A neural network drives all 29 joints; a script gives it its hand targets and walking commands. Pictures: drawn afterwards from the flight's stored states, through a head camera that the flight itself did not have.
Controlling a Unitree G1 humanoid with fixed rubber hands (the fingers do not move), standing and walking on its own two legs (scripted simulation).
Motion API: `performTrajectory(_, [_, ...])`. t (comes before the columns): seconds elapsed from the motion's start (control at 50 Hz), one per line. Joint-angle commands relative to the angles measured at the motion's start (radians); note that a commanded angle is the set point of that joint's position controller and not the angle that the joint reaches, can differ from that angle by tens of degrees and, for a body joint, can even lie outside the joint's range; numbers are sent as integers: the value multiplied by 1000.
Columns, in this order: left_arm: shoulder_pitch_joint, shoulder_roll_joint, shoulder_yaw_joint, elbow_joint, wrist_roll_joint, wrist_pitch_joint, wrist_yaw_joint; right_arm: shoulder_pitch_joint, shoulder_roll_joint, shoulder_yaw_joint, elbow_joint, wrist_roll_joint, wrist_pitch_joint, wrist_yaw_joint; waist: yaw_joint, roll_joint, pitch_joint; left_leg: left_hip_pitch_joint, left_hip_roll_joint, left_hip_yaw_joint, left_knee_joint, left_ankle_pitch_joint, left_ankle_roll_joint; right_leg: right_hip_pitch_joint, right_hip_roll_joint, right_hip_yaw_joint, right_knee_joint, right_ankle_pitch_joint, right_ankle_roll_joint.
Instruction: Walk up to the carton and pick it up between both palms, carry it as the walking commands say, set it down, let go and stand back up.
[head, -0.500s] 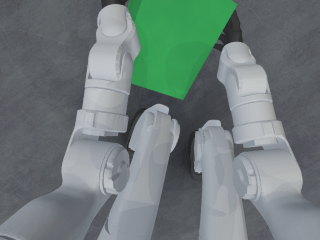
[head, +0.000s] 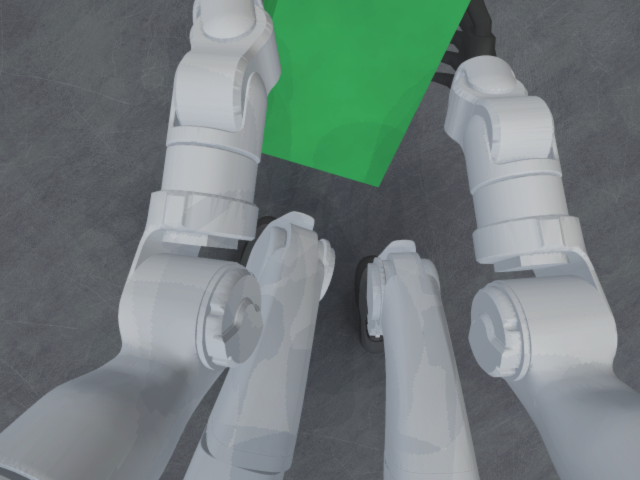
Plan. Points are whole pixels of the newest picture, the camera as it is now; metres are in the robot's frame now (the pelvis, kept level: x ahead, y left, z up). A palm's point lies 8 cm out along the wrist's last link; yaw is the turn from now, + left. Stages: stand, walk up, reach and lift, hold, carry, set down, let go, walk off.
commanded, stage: reach and lift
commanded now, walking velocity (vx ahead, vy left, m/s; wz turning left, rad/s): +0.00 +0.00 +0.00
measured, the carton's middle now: (330, 50) +0.54 +0.08 -0.18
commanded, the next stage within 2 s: none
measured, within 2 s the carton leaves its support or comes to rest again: neither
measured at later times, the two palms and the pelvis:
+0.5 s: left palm out of the picture +0.51 +0.17 +0.01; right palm (499, 66) +0.50 -0.05 -0.04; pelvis +0.03 +0.02 +0.07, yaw +1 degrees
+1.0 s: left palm out of the picture +0.49 +0.19 +0.10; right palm (539, 41) +0.49 -0.04 +0.03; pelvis +0.02 +0.01 +0.12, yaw +4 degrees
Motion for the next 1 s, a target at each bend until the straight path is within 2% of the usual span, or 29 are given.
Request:
performTrajectory(0.0, [-424, -1162, -588, 179, -222, 133, -374, -1363, 990, 471, -579, 229, -255, 278, 13, 60, -2382, 1005, 15, 255, -229, 148, 117, 586, -43, -19, -312, 71, -47])
performTrajectory(0.04, [-393, -1198, -575, 240, -213, 110, -392, -1313, 1015, 423, -526, 192, -288, 271, -22, 82, -2295, 950, 14, 261, -232, 160, 113, 564, -40, -15, -325, 84, -52])
performTrajectory(0.08, [-342, -1225, -539, 321, -193, 81, -409, -1272, 1031, 377, -488, 139, -321, 264, -58, 72, -2228, 888, 11, 264, -233, 158, 112, 572, -38, -10, -341, 91, -52])
performTrajectory(0.12, [-278, -1248, -511, 377, -178, 56, -422, -1264, 1034, 368, -498, 102, -348, 257, -72, 39, -2207, 858, 9, 263, -238, 177, 112, 610, -33, -8, -352, 114, -49])
performTrajectory(0.14, [-244, -1263, -500, 401, -174, 48, -425, -1257, 1023, 365, -508, 80, -357, 254, -91, 20, -2197, 851, 9, 259, -244, 181, 109, 628, -30, -9, -357, 124, -48])
performTrajectory(0.16, [-223, -1265, -494, 410, -168, 40, -430, -1257, 1022, 370, -518, 64, -362, 252, -92, -4, -2203, 847, 8, 258, -247, 192, 110, 649, -28, -8, -365, 135, -47])
performTrajectory(0.18, [-191, -1283, -497, 423, -167, 38, -431, -1258, 1002, 376, -543, 55, -367, 249, -104, -12, -2215, 863, 10, 253, -254, 206, 104, 669, -26, -10, -369, 151, -47])
performTrajectory(0.22, [-136, -1301, -515, 423, -169, 40, -426, -1261, 969, 410, -602, 53, -369, 248, -108, -30, -2272, 924, 10, 244, -271, 258, 95, 717, -18, -17, -376, 195, -45])
performTrajectory(0.28, [-46, -1293, -550, 391, -167, 50, -405, -1235, 923, 474, -665, 61, -356, 256, -96, -58, -2346, 1049, 14, 223, -297, 342, 84, 743, -11, -29, -385, 247, -42])
performTrajectory(0.36, [-24, -1245, -671, 190, -206, 66, -360, -1153, 937, 582, -750, 126, -316, 275, -60, -59, -2516, 1295, 13, 194, -331, 462, 76, 781, 0, -43, -395, 317, -33])
performTrajectory(0.42, [-41, -1209, -737, 93, -206, 71, -335, -1074, 978, 604, -698, 167, -300, 297, -22, -10, -2446, 1409, 19, 168, -361, 468, 81, 690, 2, -38, -410, 291, -33])
performTrajectory(0.46, [-45, -1203, -751, 86, -187, 70, -325, -1069, 993, 594, -664, 183, -310, 314, 5, 27, -2344, 1442, 23, 150, -383, 423, 89, 600, 0, -36, -416, 236, -39])
performTrajectory(0.52, [-78, -1237, -756, 118, -169, 59, -321, -1094, 992, 538, -613, 178, -342, 332, 0, 94, -2189, 1448, 29, 136, -422, 313, 89, 501, -7, -37, -433, 152, -54])
performTrajectory(0.56, [-102, -1267, -745, 150, -164, 51, -323, -1116, 984, 486, -582, 154, -364, 337, -29, 125, -2121, 1447, 32, 128, -449, 240, 84, 466, -11, -42, -449, 103, -65])
performTrajectory(0.62, [-117, -1310, -712, 217, -163, 42, -333, -1134, 961, 403, -534, 96, -383, 337, -96, 143, -2049, 1414, 39, 131, -484, 120, 68, 468, -18, -44, -485, 36, -77])
performTrajectory(0.66, [-107, -1341, -684, 274, -165, 44, -343, -1145, 944, 362, -516, 56, -384, 335, -140, 133, -2026, 1380, 43, 138, -504, 47, 57, 508, -25, -42, -515, -5, -80])
performTrajectory(0.7, [-98, -1358, -661, 315, -165, 54, -353, -1171, 921, 340, -517, 30, -376, 333, -171, 119, -2037, 1374, 48, 143, -523, -6, 48, 556, -29, -40, -541, -33, -81])
performTrajectory(0.76, [-68, -1360, -613, 377, -162, 74, -365, -1201, 907, 341, -513, 10, -350, 331, -181, 65, -2051, 1349, 49, 163, -551, -33, 47, 664, -35, -34, -589, -53, -79])
performTrajectory(0.84, [-57, -1339, -593, 368, -175, 92, -377, -1221, 916, 399, -551, 32, -313, 326, -169, -15, -2112, 1323, 44, 174, -573, 13, 64, 821, -44, -20, -631, -6, -66])
performTrajectory(0.88, [-60, -1322, -593, 337, -179, 92, -383, -1200, 958, 435, -564, 54, -301, 325, -142, -42, -2140, 1328, 39, 181, -582, 63, 79, 880, -49, -10, -653, 28, -59])
performTrajectory(0.94, [-59, -1309, -593, 308, -165, 85, -391, -1150, 1028, 458, -539, 83, -302, 329, -102, -31, -2112, 1348, 35, 183, -603, 128, 95, 888, -57, -1, -676, 69, -55])
performTrajectory(0.98, [-37, -1314, -602, 287, -151, 77, -397, -1095, 1072, 462, -527, 98, -312, 335, -78, -4, -2100, 1374, 32, 183, -615, 182, 104, 884, -58, 7, -689, 109, -57])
